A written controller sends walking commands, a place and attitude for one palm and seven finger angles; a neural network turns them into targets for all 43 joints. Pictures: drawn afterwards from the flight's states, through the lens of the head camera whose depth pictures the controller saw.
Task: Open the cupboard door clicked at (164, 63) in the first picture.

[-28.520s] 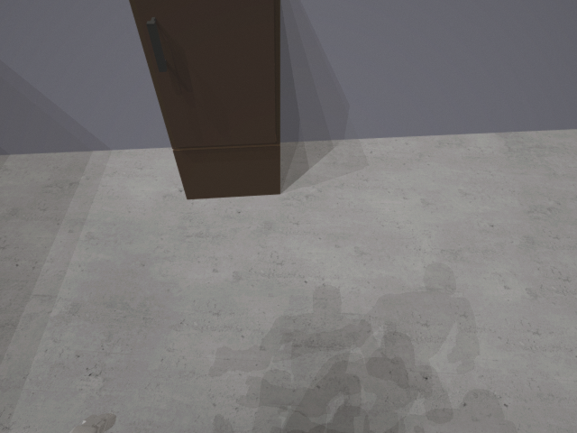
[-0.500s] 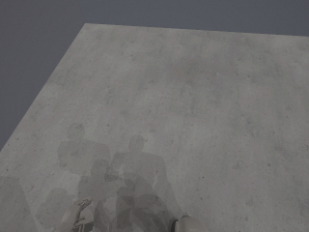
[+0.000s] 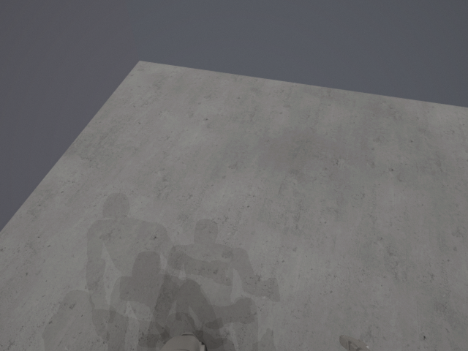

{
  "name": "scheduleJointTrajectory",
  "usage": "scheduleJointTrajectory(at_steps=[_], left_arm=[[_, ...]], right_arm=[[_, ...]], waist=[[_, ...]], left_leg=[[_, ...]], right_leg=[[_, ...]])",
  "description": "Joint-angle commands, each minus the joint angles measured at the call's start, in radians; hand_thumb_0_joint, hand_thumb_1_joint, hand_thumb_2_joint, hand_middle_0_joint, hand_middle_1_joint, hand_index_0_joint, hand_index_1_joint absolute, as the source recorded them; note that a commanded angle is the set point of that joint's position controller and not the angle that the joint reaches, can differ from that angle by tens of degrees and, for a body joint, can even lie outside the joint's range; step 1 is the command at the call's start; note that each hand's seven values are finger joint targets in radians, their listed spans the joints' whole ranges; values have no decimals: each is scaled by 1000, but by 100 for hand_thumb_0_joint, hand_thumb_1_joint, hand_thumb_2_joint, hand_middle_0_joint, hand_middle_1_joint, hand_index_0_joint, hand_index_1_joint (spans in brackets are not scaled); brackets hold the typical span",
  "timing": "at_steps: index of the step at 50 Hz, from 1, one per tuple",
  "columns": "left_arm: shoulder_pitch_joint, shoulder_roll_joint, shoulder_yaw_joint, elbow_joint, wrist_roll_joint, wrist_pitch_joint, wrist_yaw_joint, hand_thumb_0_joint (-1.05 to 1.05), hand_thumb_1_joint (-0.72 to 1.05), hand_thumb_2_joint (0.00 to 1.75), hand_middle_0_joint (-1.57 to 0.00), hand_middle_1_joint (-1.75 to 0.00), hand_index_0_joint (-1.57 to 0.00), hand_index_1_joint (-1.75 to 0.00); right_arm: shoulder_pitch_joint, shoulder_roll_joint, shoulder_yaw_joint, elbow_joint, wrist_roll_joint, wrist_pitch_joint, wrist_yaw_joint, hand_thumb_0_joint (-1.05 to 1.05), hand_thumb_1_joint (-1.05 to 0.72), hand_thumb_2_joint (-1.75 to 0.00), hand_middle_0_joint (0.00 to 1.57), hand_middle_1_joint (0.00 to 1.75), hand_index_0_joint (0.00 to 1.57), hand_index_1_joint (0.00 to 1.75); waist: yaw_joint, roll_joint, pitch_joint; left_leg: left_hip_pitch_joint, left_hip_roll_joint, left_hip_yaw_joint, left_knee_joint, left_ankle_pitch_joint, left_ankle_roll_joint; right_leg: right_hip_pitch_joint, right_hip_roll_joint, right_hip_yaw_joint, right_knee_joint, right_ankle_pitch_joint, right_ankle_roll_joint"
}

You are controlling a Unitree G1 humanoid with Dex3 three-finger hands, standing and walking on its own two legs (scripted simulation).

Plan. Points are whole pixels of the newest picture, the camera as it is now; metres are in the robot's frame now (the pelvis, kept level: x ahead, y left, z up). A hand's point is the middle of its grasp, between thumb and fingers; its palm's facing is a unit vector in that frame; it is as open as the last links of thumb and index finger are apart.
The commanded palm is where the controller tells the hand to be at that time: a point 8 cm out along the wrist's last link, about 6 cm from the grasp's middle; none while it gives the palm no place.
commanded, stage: walk to a spot facing it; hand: left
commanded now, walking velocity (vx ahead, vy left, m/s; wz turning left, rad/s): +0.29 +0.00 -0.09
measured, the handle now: out of the picture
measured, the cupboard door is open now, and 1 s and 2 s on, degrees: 46 46 46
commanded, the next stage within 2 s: turn to face it in 0.08 s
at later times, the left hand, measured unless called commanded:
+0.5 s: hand (170, 283) +0.27 +0.16 -0.16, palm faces +0.10 -0.97 -0.23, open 7.3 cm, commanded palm none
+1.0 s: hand (158, 269) +0.29 +0.19 -0.15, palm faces +0.38 -0.88 -0.28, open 7.4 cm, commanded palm none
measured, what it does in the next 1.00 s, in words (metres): walks ahead, turning left: left foot, then right foot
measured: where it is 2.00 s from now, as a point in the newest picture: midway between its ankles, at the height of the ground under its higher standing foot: (258, 328)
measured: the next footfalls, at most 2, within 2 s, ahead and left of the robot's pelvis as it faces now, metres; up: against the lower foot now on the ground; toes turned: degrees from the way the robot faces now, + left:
left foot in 0.02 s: +0.16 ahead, +0.12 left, +0.00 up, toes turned +7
right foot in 0.38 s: +0.26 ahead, -0.15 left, +0.00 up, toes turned -7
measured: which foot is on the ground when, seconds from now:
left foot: up 0.00-0.00, down 0.02-0.38, up 0.40-0.66, down 0.68-1.00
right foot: down 0.00-0.02, up 0.04-0.36, down 0.38-0.68, up 0.70-1.00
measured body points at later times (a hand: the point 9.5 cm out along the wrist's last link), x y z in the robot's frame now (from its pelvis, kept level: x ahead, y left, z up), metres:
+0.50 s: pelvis +0.19 -0.03 +0.00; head +0.23 -0.04 +0.45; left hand +0.26 +0.21 -0.14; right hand +0.16 -0.26 -0.16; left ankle +0.13 +0.09 -0.67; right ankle +0.22 -0.15 -0.73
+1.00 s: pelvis +0.26 -0.04 +0.00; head +0.32 -0.04 +0.45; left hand +0.27 +0.24 -0.13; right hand +0.44 -0.25 -0.15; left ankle +0.24 +0.09 -0.73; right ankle +0.31 -0.16 -0.72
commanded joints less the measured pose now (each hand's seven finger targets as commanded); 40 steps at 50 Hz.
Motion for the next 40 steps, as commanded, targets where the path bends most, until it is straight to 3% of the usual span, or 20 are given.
scheduleJointTrajectory(at_steps=[1, 2, 5, 8, 10, 13, 16, 17, 19, 20, 21, 23, 25, 31, 32, 33, 34, 35, 37, 40], left_arm=[[40, 84, 12, -77, -23, -20, 1, 0, 90, 90, -20, -30, -20, -30], [-31, 85, 7, -117, -17, -31, -1, 0, 90, 90, -20, -30, -20, -30], [-114, 64, 16, -111, -1, -1, -11, 0, 90, 90, -20, -30, -20, -30], [-42, 10, 13, -94, 5, 41, -22, 0, 90, 90, -20, -30, -20, -30], [-48, -4, 9, -96, 5, 46, -21, 0, 90, 90, -20, -30, -20, -30], [-87, 1, 2, -105, 4, 43, -16, 0, 90, 90, -20, -30, -20, -30], [-59, 52, 10, -96, 4, 40, -11, 0, 90, 90, -20, -30, -20, -30], [-51, 93, 21, -103, 2, 34, -6, 0, 90, 90, -20, -30, -20, -30], [26, 242, 52, -99, 6, 22, 11, 0, 90, 90, -20, -30, -20, -30], [62, 264, 55, -100, -1, 24, 19, 0, 90, 90, -20, -30, -20, -30], [24, 237, 54, -104, -2, 19, 27, 0, 90, 90, -20, -30, -20, -30], [-80, 180, 41, -145, 1, 32, 38, 0, 90, 90, -20, -30, -20, -30], [-154, 168, 40, -178, 6, 40, 39, 0, 90, 90, -20, -30, -20, -30], [-194, 198, 60, -208, 4, 53, 30, 0, 90, 90, -20, -30, -20, -30], [-196, 194, 59, -220, -3, 58, 26, 0, 90, 90, -20, -30, -20, -30], [-185, 159, 54, -243, -10, 66, 20, 0, 90, 90, -20, -30, -20, -30], [-223, 105, 33, -289, -13, 72, 16, 0, 90, 90, -20, -30, -20, -30], [-288, 124, 30, -321, -3, 79, 21, 0, 90, 90, -20, -30, -20, -30], [-309, 113, 38, -298, 0, 79, 22, 0, 90, 90, -20, -30, -20, -30], [-240, 120, 40, -262, -5, 82, 11, 0, 90, 90, -20, -30, -20, -30]], right_arm=[[438, -255, -53, 66, -31, -36, -35, 0, -90, -90, 20, 30, 20, 30], [483, -278, -50, 71, -14, -23, -40, 0, -90, -90, 20, 30, 20, 30], [266, -148, -20, 13, -9, -36, -47, 0, -90, -90, 20, 30, 20, 30], [212, -116, -5, 16, -4, -49, -49, 0, -90, -90, 20, 30, 20, 30], [211, -108, -5, 24, -3, -45, -47, 0, -90, -90, 20, 30, 20, 30], [227, -116, -5, 41, 0, -30, -47, 0, -90, -90, 20, 30, 20, 30], [211, -128, -12, 45, 6, -9, -43, 0, -90, -90, 20, 30, 20, 30], [218, -117, -11, 42, 8, -3, -41, 0, -90, -90, 20, 30, 20, 30], [253, -55, -7, 17, 12, 11, -27, 0, -90, -90, 20, 30, 20, 30], [215, -43, -9, -1, 12, 19, -34, 0, -90, -90, 20, 30, 20, 30], [208, -64, -15, -1, 13, 22, -39, 0, -90, -90, 20, 30, 20, 30], [191, -70, -18, 4, 17, 33, -32, 0, -90, -90, 20, 30, 20, 30], [190, -36, -12, 3, 15, 52, -18, 0, -90, -90, 20, 30, 20, 30], [199, -46, -15, -42, 6, 54, -2, 0, -90, -90, 20, 30, 20, 30], [232, -83, -23, -43, 3, 51, 0, 0, -90, -90, 20, 30, 20, 30], [280, -168, -44, -47, -5, 41, -3, 0, -90, -90, 20, 30, 20, 30], [332, -277, -69, -58, -8, 40, -12, 0, -90, -90, 20, 30, 20, 30], [366, -303, -74, -50, -10, 42, -25, 0, -90, -90, 20, 30, 20, 30], [271, -267, -65, -73, -7, 33, -44, 0, -90, -90, 20, 30, 20, 30], [159, -225, -49, -112, -4, 21, -47, 0, -90, -90, 20, 30, 20, 30]], waist=[[-187, 261, -263], [-190, 225, -251], [-94, 114, -17], [-23, 151, -9], [-11, 141, -11], [-17, 95, 6], [10, 124, -16], [16, 82, -23], [42, -222, -90], [73, -262, -130], [51, -355, -158], [9, -218, -159], [-29, -177, -99], [-56, -115, -67], [-78, -50, -90], [-103, 167, -135], [-138, 403, -151], [-158, 231, -166], [-118, 293, -150], [-58, 186, -162]], left_leg=[[741, 318, -444, -156, 172, 204], [691, 433, -589, -262, 253, 277], [305, 343, -383, -393, -43, 181], [188, 259, -143, -427, 67, 132], [137, 212, -66, -419, 153, 131], [71, 184, -91, -368, 116, 147], [42, 121, -100, -262, 5, 96], [18, 88, -99, -197, -37, 65], [-133, -72, 35, 158, -361, -23], [-137, -52, -36, 394, -479, -24], [-177, -18, -89, 526, -438, -32], [-147, 25, -107, 578, -344, -40], [-66, 29, -65, 461, -294, -45], [117, -22, 41, 24, -98, -40], [229, -24, 30, -88, 1, -35], [343, 105, -171, -182, 208, 30], [409, 357, -503, -255, 536, 174], [376, 409, -555, -265, 449, 239], [331, 311, -478, -251, 425, 193], [333, 207, -304, -220, 514, 153]], right_leg=[[-541, -50, -20, 713, 262, 13], [-631, -10, 58, 921, -139, 2], [-697, -129, 131, 982, 35, 18], [-593, -152, 101, 791, 107, 37], [-501, -157, 63, 598, 155, 51], [-353, -122, 4, 374, 210, 74], [-218, -76, -43, 231, 280, 88], [-160, -104, -8, 164, 286, 83], [-9, -456, 321, -3, 430, -47], [-10, -552, 379, -47, 551, -128], [-3, -530, 376, -28, 669, -146], [-71, -467, 174, 6, 649, -117], [-211, -433, 40, -14, 552, -69], [-272, -394, -91, 125, 429, -6], [-324, -376, -114, 217, 376, 24], [-444, -289, -144, 405, 189, 84], [-653, -158, -102, 657, -293, 144], [-672, -144, 30, 793, -266, 123], [-731, -149, 105, 877, -131, 124], [-663, -132, 100, 800, -9, 134]])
